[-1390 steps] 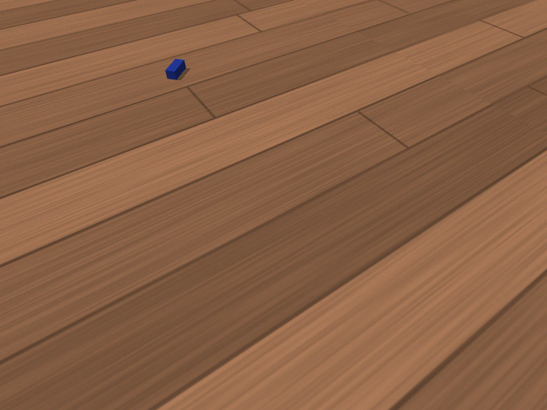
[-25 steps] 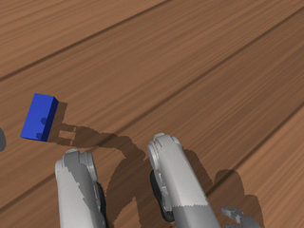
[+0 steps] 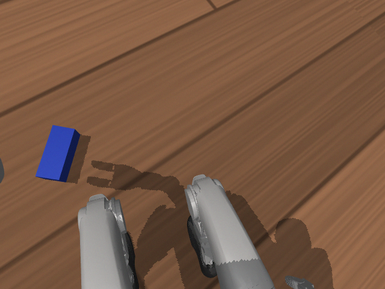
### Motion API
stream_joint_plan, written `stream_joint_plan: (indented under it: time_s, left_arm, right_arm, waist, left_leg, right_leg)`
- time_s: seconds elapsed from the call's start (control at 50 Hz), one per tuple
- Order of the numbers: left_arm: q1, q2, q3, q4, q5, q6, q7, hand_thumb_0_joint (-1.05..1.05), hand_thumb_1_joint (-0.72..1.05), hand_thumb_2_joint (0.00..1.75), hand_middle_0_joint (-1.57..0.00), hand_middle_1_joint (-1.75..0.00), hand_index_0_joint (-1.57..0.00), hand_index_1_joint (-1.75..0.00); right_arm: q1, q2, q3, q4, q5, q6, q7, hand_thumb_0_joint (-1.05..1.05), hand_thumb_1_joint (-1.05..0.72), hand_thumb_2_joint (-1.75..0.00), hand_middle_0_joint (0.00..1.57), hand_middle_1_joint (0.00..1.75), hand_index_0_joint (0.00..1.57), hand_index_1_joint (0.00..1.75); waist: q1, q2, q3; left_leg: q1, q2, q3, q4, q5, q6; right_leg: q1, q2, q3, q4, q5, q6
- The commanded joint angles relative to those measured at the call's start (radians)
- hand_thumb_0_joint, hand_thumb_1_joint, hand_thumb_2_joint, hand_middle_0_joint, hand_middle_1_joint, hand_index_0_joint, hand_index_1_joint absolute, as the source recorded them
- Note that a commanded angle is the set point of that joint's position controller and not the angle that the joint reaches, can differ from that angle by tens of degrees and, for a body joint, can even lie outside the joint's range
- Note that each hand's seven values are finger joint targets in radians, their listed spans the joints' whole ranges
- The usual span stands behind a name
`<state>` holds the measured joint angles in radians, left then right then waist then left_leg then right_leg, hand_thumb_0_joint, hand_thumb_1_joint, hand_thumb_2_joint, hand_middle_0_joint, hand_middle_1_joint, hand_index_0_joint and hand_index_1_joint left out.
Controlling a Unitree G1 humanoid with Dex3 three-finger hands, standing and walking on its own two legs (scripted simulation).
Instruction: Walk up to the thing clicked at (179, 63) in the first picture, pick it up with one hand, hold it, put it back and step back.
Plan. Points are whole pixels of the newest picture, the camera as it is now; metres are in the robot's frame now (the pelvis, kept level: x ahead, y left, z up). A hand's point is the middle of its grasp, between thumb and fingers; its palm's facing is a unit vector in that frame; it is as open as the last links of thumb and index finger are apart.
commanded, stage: go down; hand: left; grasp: from above
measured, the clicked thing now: (59, 153) +0.50 +0.31 -0.42
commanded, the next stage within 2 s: approach in 1.76 s
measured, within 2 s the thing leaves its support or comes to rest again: neither
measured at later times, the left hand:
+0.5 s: hand out of the picture +0.46 +0.37 -0.01, palm faces -0.04 -0.43 -0.90, open 14.2 cm
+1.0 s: hand out of the picture +0.47 +0.36 +0.02, palm faces -0.01 -0.43 -0.90, open 14.4 cm
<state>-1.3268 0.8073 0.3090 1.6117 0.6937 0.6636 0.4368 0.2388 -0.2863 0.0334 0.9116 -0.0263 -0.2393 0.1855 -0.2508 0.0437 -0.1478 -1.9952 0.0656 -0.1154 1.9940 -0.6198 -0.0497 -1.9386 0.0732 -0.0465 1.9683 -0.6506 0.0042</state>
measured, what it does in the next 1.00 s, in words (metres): rises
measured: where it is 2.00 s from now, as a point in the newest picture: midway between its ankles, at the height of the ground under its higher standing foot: (167, 265)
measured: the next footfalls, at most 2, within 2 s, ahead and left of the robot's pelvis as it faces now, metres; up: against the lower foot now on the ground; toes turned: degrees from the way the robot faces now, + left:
none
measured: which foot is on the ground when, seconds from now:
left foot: down 0.00-1.00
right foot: down 0.00-1.00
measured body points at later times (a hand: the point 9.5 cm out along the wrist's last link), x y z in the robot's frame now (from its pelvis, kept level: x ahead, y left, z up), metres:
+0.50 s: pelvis +0.01 +0.00 +0.05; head +0.22 +0.04 +0.45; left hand +0.47 +0.38 +0.05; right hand +0.04 -0.26 -0.07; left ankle +0.09 +0.15 -0.42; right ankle +0.09 -0.11 -0.42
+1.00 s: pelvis +0.02 +0.00 +0.07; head +0.22 +0.04 +0.48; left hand +0.47 +0.38 +0.07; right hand +0.06 -0.25 -0.05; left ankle +0.09 +0.15 -0.42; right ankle +0.09 -0.11 -0.42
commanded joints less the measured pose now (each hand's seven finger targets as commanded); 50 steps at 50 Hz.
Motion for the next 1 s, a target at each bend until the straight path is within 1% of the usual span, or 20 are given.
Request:
stream_joint_plan:
  time_s: [0.0,0.04,0.08,0.14,0.16,0.18,0.22,0.28,0.32,0.34,0.38,0.44,0.56,0.66,0.72,0.74,0.76,0.8,0.9,0.98]
  left_arm:
    - [-0.348,0.283,-0.039,-0.183,0.049,0.014,0.047,0.00,-0.50,0.97,-0.14,-0.93,-0.11,-0.97]
    - [-0.319,0.288,-0.033,-0.171,0.055,0.023,0.040,0.00,-0.51,0.98,-0.13,-0.94,-0.09,-0.98]
    - [-0.322,0.273,-0.045,-0.192,0.048,0.022,0.030,0.00,-0.53,1.00,-0.11,-0.96,-0.08,-0.99]
    - [-0.308,0.259,-0.064,-0.190,0.055,0.019,0.015,0.00,-0.53,0.99,-0.12,-0.95,-0.08,-0.99]
    - [-0.300,0.240,-0.066,-0.194,0.049,0.019,0.007,0.00,-0.54,1.00,-0.12,-0.95,-0.08,-0.99]
    - [-0.301,0.246,-0.063,-0.182,0.044,0.022,0.008,0.00,-0.53,1.00,-0.12,-0.95,-0.08,-0.99]
    - [-0.324,0.217,-0.073,-0.172,0.046,0.019,0.012,0.00,-0.53,1.00,-0.11,-0.96,-0.08,-1.00]
    - [-0.330,0.199,-0.076,-0.145,0.039,0.018,0.026,0.00,-0.54,1.00,-0.11,-0.97,-0.07,-1.01]
    - [-0.332,0.182,-0.081,-0.152,0.031,0.015,0.025,0.00,-0.56,1.01,-0.09,-1.00,-0.06,-1.03]
    - [-0.349,0.185,-0.084,-0.147,0.040,0.012,0.031,0.00,-0.56,1.02,-0.09,-1.00,-0.06,-1.03]
    - [-0.367,0.168,-0.084,-0.153,0.034,0.009,0.040,0.00,-0.56,1.02,-0.09,-0.99,-0.05,-1.03]
    - [-0.367,0.176,-0.078,-0.172,0.030,0.008,0.051,0.00,-0.59,1.04,-0.08,-1.00,-0.04,-1.04]
    - [-0.358,0.194,-0.056,-0.215,0.019,0.015,0.077,0.00,-0.61,1.05,-0.08,-1.00,-0.04,-1.04]
    - [-0.303,0.220,-0.033,-0.221,0.015,0.021,0.081,0.00,-0.61,1.05,-0.07,-1.00,-0.03,-1.05]
    - [-0.286,0.201,-0.042,-0.248,0.004,0.026,0.075,0.00,-0.61,1.05,-0.07,-1.00,-0.03,-1.04]
    - [-0.283,0.217,-0.037,-0.232,0.010,0.026,0.078,0.00,-0.60,1.04,-0.07,-1.01,-0.03,-1.05]
    - [-0.280,0.210,-0.038,-0.248,0.006,0.024,0.076,0.00,-0.60,1.04,-0.07,-1.00,-0.03,-1.04]
    - [-0.260,0.204,-0.034,-0.220,0.008,0.027,0.078,0.00,-0.59,1.03,-0.07,-1.00,-0.04,-1.04]
    - [-0.266,0.180,-0.038,-0.186,-0.009,0.022,0.080,0.00,-0.59,1.03,-0.07,-1.01,-0.04,-1.05]
    - [-0.281,0.169,-0.049,-0.163,0.001,0.014,0.085,0.00,-0.59,1.03,-0.07,-1.03,-0.04,-1.06]
  right_arm:
    - [0.184,-0.196,-0.061,-0.022,0.009,-0.005,-0.012,0.00,-0.90,-0.90,0.20,0.30,0.20,0.30]
    - [0.184,-0.202,-0.063,-0.024,0.013,-0.001,-0.011,0.00,-0.90,-0.90,0.20,0.30,0.20,0.30]
    - [0.173,-0.195,-0.065,-0.023,0.014,-0.001,-0.013,0.00,-0.90,-0.90,0.20,0.30,0.20,0.30]
    - [0.166,-0.181,-0.063,-0.017,0.015,-0.003,-0.017,0.00,-0.90,-0.90,0.20,0.30,0.20,0.30]
    - [0.175,-0.181,-0.064,-0.020,0.015,-0.005,-0.017,0.00,-0.90,-0.90,0.20,0.30,0.20,0.30]
    - [0.166,-0.186,-0.064,-0.017,0.014,-0.004,-0.019,0.00,-0.90,-0.90,0.20,0.30,0.20,0.30]
    - [0.176,-0.185,-0.064,-0.014,0.012,-0.006,-0.020,0.00,-0.90,-0.90,0.20,0.30,0.20,0.30]
    - [0.178,-0.187,-0.061,-0.009,0.009,-0.006,-0.027,0.00,-0.90,-0.90,0.20,0.30,0.20,0.30]
    - [0.166,-0.190,-0.065,-0.006,0.008,-0.010,-0.029,0.00,-0.90,-0.90,0.20,0.30,0.20,0.30]
    - [0.172,-0.196,-0.062,-0.003,0.008,-0.012,-0.031,0.00,-0.89,-0.90,0.20,0.30,0.20,0.30]
    - [0.174,-0.201,-0.064,-0.001,0.005,-0.013,-0.033,0.00,-0.89,-0.90,0.20,0.30,0.20,0.30]
    - [0.169,-0.200,-0.063,-0.007,0.004,-0.012,-0.032,0.00,-0.90,-0.90,0.20,0.30,0.20,0.30]
    - [0.164,-0.190,-0.061,-0.025,0.004,-0.002,-0.025,0.00,-0.90,-0.90,0.20,0.30,0.20,0.30]
    - [0.162,-0.179,-0.062,-0.039,0.005,0.013,-0.018,0.00,-0.90,-0.90,0.20,0.30,0.20,0.30]
    - [0.159,-0.168,-0.064,-0.043,0.005,0.013,-0.016,0.00,-0.90,-0.90,0.20,0.30,0.20,0.30]
    - [0.158,-0.169,-0.062,-0.039,0.007,0.013,-0.019,0.00,-0.90,-0.90,0.20,0.30,0.20,0.30]
    - [0.164,-0.166,-0.067,-0.040,0.008,0.013,-0.019,0.00,-0.90,-0.90,0.20,0.30,0.20,0.30]
    - [0.169,-0.171,-0.065,-0.039,0.007,0.015,-0.019,0.00,-0.90,-0.90,0.20,0.30,0.20,0.30]
    - [0.166,-0.168,-0.061,-0.036,0.000,0.014,-0.023,0.00,-0.90,-0.90,0.20,0.30,0.20,0.30]
    - [0.167,-0.174,-0.065,-0.027,-0.001,0.011,-0.026,0.00,-0.90,-0.90,0.20,0.30,0.20,0.30]
  waist:
    - [0.028,0.221,-0.677]
    - [0.038,0.212,-0.680]
    - [0.022,0.210,-0.643]
    - [0.025,0.190,-0.626]
    - [0.019,0.197,-0.621]
    - [0.025,0.196,-0.602]
    - [0.010,0.197,-0.612]
    - [0.011,0.196,-0.583]
    - [-0.004,0.203,-0.560]
    - [0.004,0.221,-0.570]
    - [0.001,0.243,-0.563]
    - [0.001,0.245,-0.601]
    - [0.033,0.284,-0.657]
    - [0.055,0.259,-0.697]
    - [0.038,0.212,-0.688]
    - [0.045,0.204,-0.682]
    - [0.034,0.188,-0.680]
    - [0.047,0.195,-0.661]
    - [0.034,0.195,-0.609]
    - [0.027,0.197,-0.599]
  left_leg:
    - [0.526,-0.023,0.103,-0.219,0.163,0.067]
    - [0.547,-0.020,0.099,-0.230,0.184,0.067]
    - [0.559,-0.020,0.091,-0.245,0.158,0.069]
    - [0.547,-0.020,0.092,-0.266,0.127,0.073]
    - [0.568,-0.018,0.094,-0.271,0.140,0.070]
    - [0.575,-0.017,0.086,-0.283,0.136,0.068]
    - [0.593,-0.014,0.084,-0.290,0.144,0.068]
    - [0.601,-0.012,0.075,-0.320,0.124,0.063]
    - [0.639,-0.011,0.060,-0.346,0.103,0.057]
    - [0.643,-0.008,0.065,-0.347,0.102,0.055]
    - [0.667,-0.004,0.059,-0.353,0.117,0.050]
    - [0.704,-0.004,0.055,-0.360,0.154,0.047]
    - [0.709,-0.006,0.084,-0.360,0.212,0.049]
    - [0.716,-0.011,0.099,-0.365,0.242,0.056]
    - [0.700,-0.013,0.099,-0.367,0.236,0.064]
    - [0.674,-0.013,0.104,-0.366,0.223,0.067]
    - [0.677,-0.016,0.102,-0.367,0.221,0.070]
    - [0.687,-0.010,0.099,-0.377,0.239,0.065]
    - [0.694,-0.006,0.081,-0.401,0.239,0.059]
    - [0.733,-0.003,0.071,-0.412,0.214,0.055]
  right_leg:
    - [0.377,0.003,-0.036,-0.316,0.194,-0.017]
    - [0.382,0.003,-0.043,-0.321,0.219,-0.017]
    - [0.366,0.003,-0.042,-0.342,0.182,-0.017]
    - [0.383,0.012,-0.032,-0.383,0.132,-0.016]
    - [0.393,0.009,-0.036,-0.378,0.152,-0.016]
    - [0.377,0.007,-0.039,-0.380,0.148,-0.019]
    - [0.386,0.009,-0.043,-0.385,0.168,-0.019]
    - [0.388,0.007,-0.046,-0.402,0.157,-0.022]
    - [0.357,0.001,-0.050,-0.407,0.135,-0.026]
    - [0.361,0.004,-0.049,-0.408,0.137,-0.027]
    - [0.358,-0.002,-0.051,-0.401,0.161,-0.028]
    - [0.378,-0.004,-0.053,-0.397,0.201,-0.028]
    - [0.462,-0.002,-0.041,-0.417,0.267,-0.025]
    - [0.525,0.001,-0.031,-0.442,0.296,-0.021]
    - [0.550,0.002,-0.024,-0.461,0.304,-0.014]
    - [0.560,0.005,-0.018,-0.470,0.297,-0.012]
    - [0.567,0.004,-0.016,-0.474,0.294,-0.009]
    - [0.562,0.003,-0.025,-0.460,0.312,-0.013]
    - [0.525,0.003,-0.033,-0.465,0.298,-0.018]
    - [0.501,0.005,-0.039,-0.477,0.263,-0.021]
